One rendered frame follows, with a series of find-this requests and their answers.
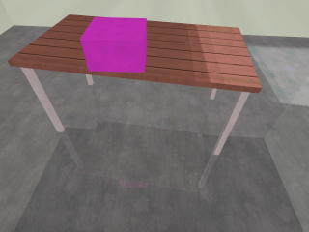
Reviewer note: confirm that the carton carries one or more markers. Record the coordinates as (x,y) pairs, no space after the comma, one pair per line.
(115,44)

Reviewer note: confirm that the table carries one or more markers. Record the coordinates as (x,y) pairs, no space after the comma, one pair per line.
(197,55)

